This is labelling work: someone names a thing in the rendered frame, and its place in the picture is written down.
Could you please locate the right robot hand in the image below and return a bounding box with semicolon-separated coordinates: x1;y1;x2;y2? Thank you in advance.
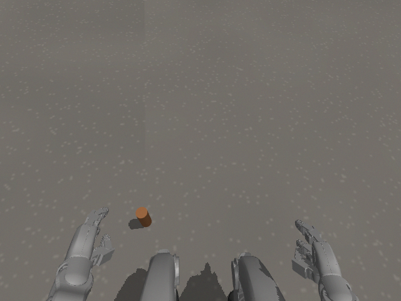
292;219;342;284

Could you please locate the left robot hand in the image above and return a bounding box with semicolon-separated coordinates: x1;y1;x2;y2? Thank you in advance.
65;207;115;267

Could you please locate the left robot arm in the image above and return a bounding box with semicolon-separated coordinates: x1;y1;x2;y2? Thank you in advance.
46;256;94;301

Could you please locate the can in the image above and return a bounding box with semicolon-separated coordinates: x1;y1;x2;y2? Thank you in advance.
135;207;152;227

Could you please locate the right robot arm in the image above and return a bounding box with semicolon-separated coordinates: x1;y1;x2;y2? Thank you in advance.
318;275;359;301

